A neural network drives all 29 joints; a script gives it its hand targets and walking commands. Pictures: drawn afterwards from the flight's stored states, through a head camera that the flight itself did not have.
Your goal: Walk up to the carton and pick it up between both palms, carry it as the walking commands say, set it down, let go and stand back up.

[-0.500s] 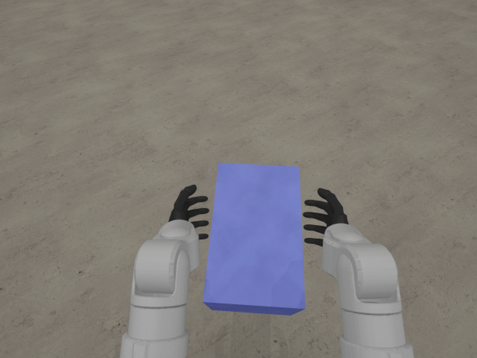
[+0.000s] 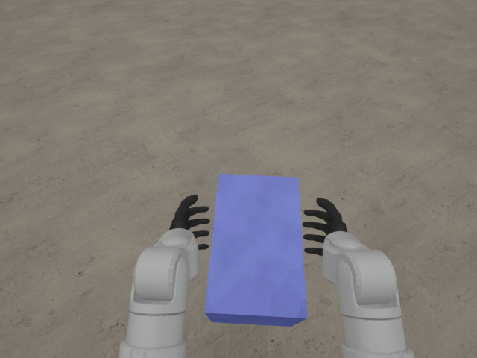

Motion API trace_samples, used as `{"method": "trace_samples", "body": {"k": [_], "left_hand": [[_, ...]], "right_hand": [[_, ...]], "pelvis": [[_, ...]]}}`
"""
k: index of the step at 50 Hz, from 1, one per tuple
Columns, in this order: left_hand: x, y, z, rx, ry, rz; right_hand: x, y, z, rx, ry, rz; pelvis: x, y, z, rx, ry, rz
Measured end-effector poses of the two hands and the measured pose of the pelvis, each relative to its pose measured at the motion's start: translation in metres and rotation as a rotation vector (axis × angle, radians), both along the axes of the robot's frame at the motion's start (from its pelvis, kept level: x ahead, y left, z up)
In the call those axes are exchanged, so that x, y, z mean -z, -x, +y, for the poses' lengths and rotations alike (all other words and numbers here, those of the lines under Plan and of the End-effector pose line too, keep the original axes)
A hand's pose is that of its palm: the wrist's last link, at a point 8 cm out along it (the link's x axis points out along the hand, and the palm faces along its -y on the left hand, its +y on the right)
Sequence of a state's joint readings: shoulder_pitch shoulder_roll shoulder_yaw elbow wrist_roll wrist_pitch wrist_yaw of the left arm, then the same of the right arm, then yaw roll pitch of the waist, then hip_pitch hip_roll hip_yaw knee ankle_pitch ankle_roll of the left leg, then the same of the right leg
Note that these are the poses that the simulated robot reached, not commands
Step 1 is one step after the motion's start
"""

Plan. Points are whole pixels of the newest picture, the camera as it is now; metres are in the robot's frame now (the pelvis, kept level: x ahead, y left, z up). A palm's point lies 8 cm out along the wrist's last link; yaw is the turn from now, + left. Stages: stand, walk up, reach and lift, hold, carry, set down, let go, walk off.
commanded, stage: carry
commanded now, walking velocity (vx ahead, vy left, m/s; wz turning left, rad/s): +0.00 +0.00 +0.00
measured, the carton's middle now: (254, 249) +0.32 +0.00 +0.00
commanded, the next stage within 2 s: none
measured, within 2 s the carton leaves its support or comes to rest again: neither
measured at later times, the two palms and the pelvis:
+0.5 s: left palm (180, 248) +0.27 +0.12 +0.08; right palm (333, 251) +0.27 -0.12 +0.08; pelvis -0.02 +0.00 +0.00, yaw +0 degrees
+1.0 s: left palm (180, 254) +0.28 +0.12 +0.05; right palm (328, 257) +0.27 -0.12 +0.05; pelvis -0.01 +0.01 +0.00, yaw +0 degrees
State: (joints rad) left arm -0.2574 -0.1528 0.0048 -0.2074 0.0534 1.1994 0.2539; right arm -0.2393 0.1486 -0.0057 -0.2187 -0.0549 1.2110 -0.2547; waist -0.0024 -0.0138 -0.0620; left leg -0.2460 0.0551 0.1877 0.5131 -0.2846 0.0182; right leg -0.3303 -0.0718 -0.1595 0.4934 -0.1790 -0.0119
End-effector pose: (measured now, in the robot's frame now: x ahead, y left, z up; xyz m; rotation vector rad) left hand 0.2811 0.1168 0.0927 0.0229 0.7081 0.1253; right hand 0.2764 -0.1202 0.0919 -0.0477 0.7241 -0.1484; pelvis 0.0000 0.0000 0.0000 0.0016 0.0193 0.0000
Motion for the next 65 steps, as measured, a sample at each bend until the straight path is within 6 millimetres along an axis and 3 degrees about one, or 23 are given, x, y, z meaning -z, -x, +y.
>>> {"method": "trace_samples", "body": {"k": [10, 23, 42, 65], "left_hand": [[-0.006, 0.011, 0.000, -0.007, -0.009, 0.001], [0.009, 0.010, 0.002, -0.009, 0.001, 0.029], [0.036, 0.002, 0.005, 0.011, 0.034, -0.015], [0.041, 0.005, 0.012, 0.025, 0.028, -0.032]], "right_hand": [[-0.006, 0.009, 0.002, -0.001, 0.015, 0.002], [0.010, 0.009, 0.002, 0.000, 0.005, 0.029], [0.035, 0.000, 0.001, -0.003, -0.027, -0.016], [0.040, 0.003, 0.007, -0.022, -0.008, -0.025]], "pelvis": [[-0.001, 0.013, 0.000, 0.000, 0.000, 0.001], [0.000, 0.021, 0.000, 0.000, 0.001, 0.003], [0.002, 0.011, 0.003, 0.005, 0.007, -0.003], [0.002, 0.008, 0.010, 0.009, 0.011, -0.008]]}}
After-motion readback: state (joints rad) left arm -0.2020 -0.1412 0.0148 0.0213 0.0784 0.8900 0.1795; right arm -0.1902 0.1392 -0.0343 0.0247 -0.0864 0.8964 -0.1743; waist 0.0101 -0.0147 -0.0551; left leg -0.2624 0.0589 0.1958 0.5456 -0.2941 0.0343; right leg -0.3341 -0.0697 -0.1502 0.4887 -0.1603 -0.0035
